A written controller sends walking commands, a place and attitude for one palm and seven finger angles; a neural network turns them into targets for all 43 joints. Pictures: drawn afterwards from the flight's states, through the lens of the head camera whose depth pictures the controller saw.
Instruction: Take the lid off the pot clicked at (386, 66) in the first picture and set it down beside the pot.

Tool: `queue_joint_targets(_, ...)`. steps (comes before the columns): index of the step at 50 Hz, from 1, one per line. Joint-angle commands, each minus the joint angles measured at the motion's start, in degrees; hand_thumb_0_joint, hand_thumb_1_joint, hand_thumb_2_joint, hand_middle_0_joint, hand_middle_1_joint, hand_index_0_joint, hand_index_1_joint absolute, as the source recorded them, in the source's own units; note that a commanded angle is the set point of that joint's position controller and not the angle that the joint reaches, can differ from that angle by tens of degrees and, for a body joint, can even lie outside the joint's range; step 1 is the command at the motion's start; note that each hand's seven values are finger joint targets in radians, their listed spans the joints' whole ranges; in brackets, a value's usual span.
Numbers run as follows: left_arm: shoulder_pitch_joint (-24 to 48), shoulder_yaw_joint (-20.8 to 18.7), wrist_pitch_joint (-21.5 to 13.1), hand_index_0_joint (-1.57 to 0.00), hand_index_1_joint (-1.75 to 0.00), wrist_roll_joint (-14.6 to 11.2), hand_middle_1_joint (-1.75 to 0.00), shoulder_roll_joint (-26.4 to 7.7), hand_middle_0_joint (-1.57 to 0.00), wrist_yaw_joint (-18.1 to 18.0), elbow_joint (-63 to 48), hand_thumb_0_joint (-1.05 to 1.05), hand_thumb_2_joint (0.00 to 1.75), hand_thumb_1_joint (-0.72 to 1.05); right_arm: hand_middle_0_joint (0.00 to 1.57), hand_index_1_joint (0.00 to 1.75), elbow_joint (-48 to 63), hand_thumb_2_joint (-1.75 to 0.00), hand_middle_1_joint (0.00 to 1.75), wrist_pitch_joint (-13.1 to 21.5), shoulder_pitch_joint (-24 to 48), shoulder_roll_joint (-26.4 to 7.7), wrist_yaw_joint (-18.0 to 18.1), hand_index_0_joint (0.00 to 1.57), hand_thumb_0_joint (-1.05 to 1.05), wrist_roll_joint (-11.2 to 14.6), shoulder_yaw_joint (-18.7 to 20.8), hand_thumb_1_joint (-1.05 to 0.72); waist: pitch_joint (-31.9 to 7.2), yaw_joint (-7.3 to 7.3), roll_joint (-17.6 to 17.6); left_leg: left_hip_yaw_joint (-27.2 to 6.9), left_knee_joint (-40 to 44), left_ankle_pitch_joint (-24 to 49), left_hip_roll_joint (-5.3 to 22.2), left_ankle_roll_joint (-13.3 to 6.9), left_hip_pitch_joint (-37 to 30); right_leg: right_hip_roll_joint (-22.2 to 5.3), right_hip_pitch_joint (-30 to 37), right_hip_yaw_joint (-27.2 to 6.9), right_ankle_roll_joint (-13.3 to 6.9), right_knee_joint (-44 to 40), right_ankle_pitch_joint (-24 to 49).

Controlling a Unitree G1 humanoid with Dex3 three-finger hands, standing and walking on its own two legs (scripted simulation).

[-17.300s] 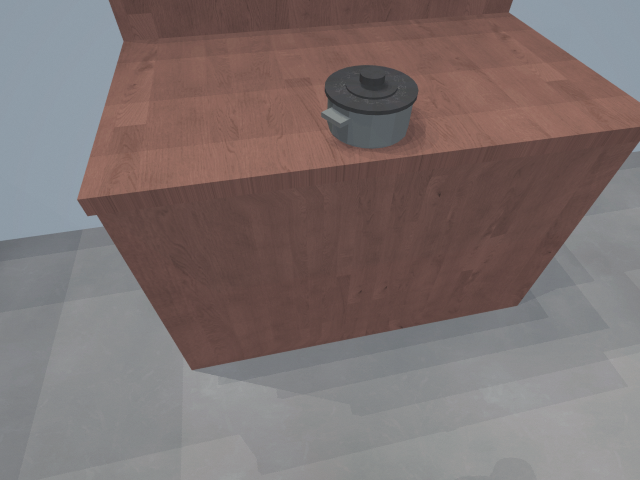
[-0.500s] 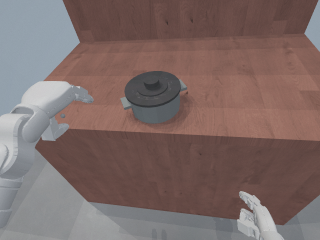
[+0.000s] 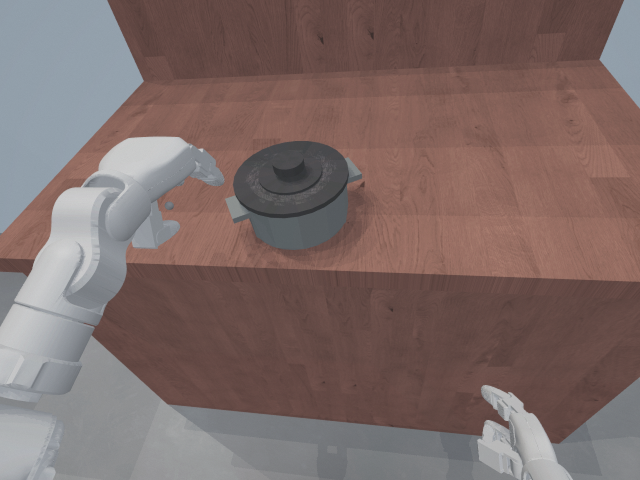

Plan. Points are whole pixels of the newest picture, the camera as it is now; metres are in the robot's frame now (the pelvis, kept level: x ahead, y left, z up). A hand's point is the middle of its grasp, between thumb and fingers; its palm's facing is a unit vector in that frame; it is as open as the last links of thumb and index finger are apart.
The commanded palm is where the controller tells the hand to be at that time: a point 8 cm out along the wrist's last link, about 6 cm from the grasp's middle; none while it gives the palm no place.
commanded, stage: move the open hand above the knob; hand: left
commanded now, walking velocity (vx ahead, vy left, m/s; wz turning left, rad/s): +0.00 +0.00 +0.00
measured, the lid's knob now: (288, 163) +0.52 +0.09 +0.13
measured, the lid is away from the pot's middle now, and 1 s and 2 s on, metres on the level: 0.00 0.00 0.00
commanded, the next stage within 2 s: lower the open fingers around the knob in 1.82 s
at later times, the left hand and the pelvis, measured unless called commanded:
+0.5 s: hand (226, 168) +0.43 +0.14 +0.20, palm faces -0.16 +0.00 -0.99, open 9.9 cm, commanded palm +0.41 +0.14 +0.26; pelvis +0.02 +0.00 +0.00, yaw -1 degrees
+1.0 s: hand (268, 139) +0.48 +0.10 +0.20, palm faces -0.21 +0.00 -0.98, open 9.9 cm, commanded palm +0.47 +0.10 +0.26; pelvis +0.02 +0.00 +0.00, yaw -1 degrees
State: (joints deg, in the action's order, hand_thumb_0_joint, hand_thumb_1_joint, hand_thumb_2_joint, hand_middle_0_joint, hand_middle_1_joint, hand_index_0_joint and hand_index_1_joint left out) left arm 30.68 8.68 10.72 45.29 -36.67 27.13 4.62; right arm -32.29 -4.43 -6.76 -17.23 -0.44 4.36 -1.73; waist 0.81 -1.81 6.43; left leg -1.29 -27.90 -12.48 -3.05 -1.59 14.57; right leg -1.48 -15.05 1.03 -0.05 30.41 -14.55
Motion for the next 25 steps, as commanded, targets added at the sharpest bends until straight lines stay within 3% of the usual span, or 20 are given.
queue_joint_targets(1,27.8,-9.1,1.1,-0.86,-0.08,1.9,-0.08,-13.5,-0.86,-2.9,-6.6,0.00,1.58,-0.34,0.20,0.30,9.2,-0.90,0.30,2.9,7.7,-4.2,-0.3,0.20,0.00,-0.1,1.6,-0.90,-20.0,0.30,-4.4,0.0,3.4,9.2,-0.7,-1.2,-7.1,1.7,5.4,0.9,-1.6,-3.8,9.5)
queue_joint_targets(2,27.9,-9.9,1.5,-0.86,-0.08,2.3,-0.08,-14.2,-0.86,-3.1,-4.8,0.00,1.58,-0.34,0.20,0.30,8.9,-0.90,0.30,2.5,7.4,-4.5,-0.3,0.20,0.00,0.0,1.9,-0.90,-18.3,0.30,-5.9,0.2,3.4,9.4,-0.4,-1.2,-6.2,1.6,5.3,0.8,-1.6,-3.9,10.3)
queue_joint_targets(4,28.9,-7.6,2.2,-0.86,-0.08,2.4,-0.08,-11.5,-0.86,-3.0,-2.5,0.00,1.58,-0.34,0.20,0.30,8.8,-0.90,0.30,2.1,7.5,-4.4,-0.5,0.20,0.00,0.2,1.7,-0.90,-17.1,0.54,-6.2,0.3,3.7,8.7,-0.5,-1.1,-5.4,1.4,4.4,1.0,-1.6,-4.0,9.8)
queue_joint_targets(5,26.8,-9.1,1.9,-0.86,-0.08,1.6,-0.08,-12.2,-0.86,-3.3,-2.9,0.00,1.58,-0.34,0.20,0.30,9.4,-0.90,0.30,2.2,6.9,-5.1,-0.8,0.20,0.00,0.3,2.0,-0.90,-18.6,0.62,-6.5,0.1,2.5,10.2,-0.5,-1.4,-6.2,1.6,5.2,0.7,-1.8,-3.7,11.5)
queue_joint_targets(6,29.0,-8.3,2.2,-0.86,-0.08,2.6,-0.08,-12.3,-0.86,-2.8,-4.8,0.00,1.58,-0.34,0.20,0.30,9.6,-0.90,0.30,2.1,7.7,-4.3,-0.8,0.20,0.00,0.1,1.8,-0.90,-21.2,0.09,-6.4,0.8,3.1,11.1,-0.7,-1.4,-6.4,1.3,7.2,0.5,-1.6,-3.4,12.7)
queue_joint_targets(8,30.6,-6.1,2.8,-0.86,-0.08,2.8,-0.08,-10.0,-0.86,-2.7,-3.3,0.00,1.58,-0.34,0.20,0.30,9.6,-0.90,0.30,1.8,7.9,-4.1,-0.9,0.20,0.00,0.3,1.6,-0.90,-19.1,0.74,-6.2,0.7,3.1,11.5,-0.6,-1.3,-6.0,1.3,5.7,0.8,-1.6,-3.2,13.2)
queue_joint_targets(10,29.5,-7.2,3.1,-0.86,-0.08,1.8,-0.08,-10.2,-0.86,-3.0,-1.3,0.00,1.58,-0.34,0.20,0.30,9.3,-0.90,0.30,1.6,6.6,-5.0,-1.0,0.20,0.00,0.4,2.1,-0.90,-18.9,1.23,-7.5,0.5,2.1,11.7,-0.5,-1.6,-6.5,1.5,5.3,0.7,-1.7,-3.5,13.9)
queue_joint_targets(11,32.5,-6.9,3.3,-0.86,-0.08,3.0,-0.08,-11.1,-0.86,-2.7,-2.5,0.00,1.58,-0.34,0.20,0.30,9.4,-0.90,0.30,1.5,7.0,-4.3,-0.9,0.20,0.00,0.2,1.7,-0.90,-20.8,0.78,-7.7,0.9,3.1,11.8,-0.6,-1.5,-6.3,1.5,7.0,0.6,-1.4,-3.3,14.0)
queue_joint_targets(12,32.6,-7.0,3.6,-0.86,-0.08,3.2,-0.08,-11.1,-0.86,-2.7,-1.0,0.00,1.58,-0.34,0.20,0.30,9.4,-0.90,0.30,1.5,7.2,-4.3,-0.7,0.20,0.00,0.3,1.8,-0.90,-19.4,0.86,-8.1,1.1,3.0,11.1,-0.6,-1.6,-5.7,1.4,6.3,0.5,-1.4,-3.3,13.7)
queue_joint_targets(14,35.7,-3.9,3.8,-0.86,-0.08,3.1,-0.08,-7.9,-0.86,-2.7,-1.1,0.00,1.58,-0.34,0.20,0.30,9.2,-0.90,0.30,1.5,7.2,-4.1,-0.7,0.20,0.00,0.4,1.7,-0.90,-19.4,1.47,-6.2,0.8,3.2,11.6,-0.6,-1.5,-6.5,1.5,5.4,0.8,-1.5,-3.1,13.8)
queue_joint_targets(15,34.8,-4.9,3.7,-0.86,-0.08,2.2,-0.08,-8.2,-0.86,-3.1,-0.3,0.00,1.58,-0.34,0.20,0.30,9.0,-0.90,0.30,1.6,6.2,-4.7,-0.9,0.20,0.00,0.5,2.1,-0.90,-20.0,1.86,-5.9,0.6,2.1,12.1,-0.7,-1.7,-7.2,1.4,5.2,0.7,-1.7,-3.2,14.4)
queue_joint_targets(16,36.2,-7.0,4.0,-0.86,-0.08,3.3,-0.08,-11.2,-0.86,-3.1,-0.9,0.00,1.58,-0.34,0.20,0.30,8.8,-0.90,0.30,1.7,6.0,-4.2,-0.7,0.20,0.00,0.2,1.9,-0.90,-22.2,0.97,-7.6,0.9,2.9,12.7,-0.7,-1.7,-7.1,1.5,7.6,0.4,-1.5,-3.0,15.4)
queue_joint_targets(17,35.7,-7.5,4.2,-0.86,-0.08,3.6,-0.08,-11.8,-0.86,-3.1,0.8,0.00,1.58,-0.34,0.20,0.30,8.9,-0.90,0.30,1.7,6.4,-4.4,-0.5,0.20,0.00,0.2,1.8,-0.90,-20.8,0.94,-8.1,1.1,2.8,12.4,-0.6,-1.7,-6.2,1.5,7.2,0.3,-1.4,-2.9,15.5)
queue_joint_targets(20,37.8,-1.5,4.5,-0.86,-0.08,2.5,-0.08,-4.5,-0.86,-3.2,1.4,0.00,1.58,-0.34,0.20,0.30,8.5,-0.90,0.30,1.6,5.7,-4.6,-0.8,0.20,0.00,0.6,2.3,-0.90,-20.7,2.53,-6.3,0.7,2.1,13.3,-0.6,-1.8,-8.0,1.4,4.8,0.8,-1.7,-3.0,15.5)
queue_joint_targets(21,39.5,-2.3,4.8,-0.86,-0.08,3.4,-0.08,-5.9,-0.86,-3.2,1.1,0.00,1.58,-0.34,0.20,0.30,8.4,-0.90,0.30,1.6,6.0,-3.9,-0.8,0.20,0.00,0.5,2.0,-0.90,-21.9,1.88,-7.1,0.8,2.9,12.8,-0.6,-1.7,-7.8,1.6,5.9,0.7,-1.5,-2.9,15.1)
queue_joint_targets(23,42.4,-1.3,5.2,-0.86,-0.08,4.1,-0.08,-5.2,-0.86,-3.5,2.2,0.00,1.58,-0.34,0.20,0.30,8.0,-0.90,0.30,1.6,5.9,-4.0,-0.8,0.20,0.00,0.5,1.9,-0.90,-21.0,2.21,-6.4,0.6,3.2,12.9,-0.5,-1.5,-7.9,1.7,5.0,1.0,-1.7,-2.7,14.9)
queue_joint_targets(25,41.9,-2.2,5.3,-0.86,-0.08,3.2,-0.08,-5.4,-0.86,-4.1,4.8,0.00,1.58,-0.34,0.20,0.30,7.3,-0.90,0.30,1.5,4.7,-4.9,-0.9,0.20,0.00,0.4,2.4,-0.90,-21.2,2.60,-7.1,0.3,2.3,13.3,-0.4,-1.7,-8.1,1.6,4.9,0.9,-1.9,-2.7,15.5)
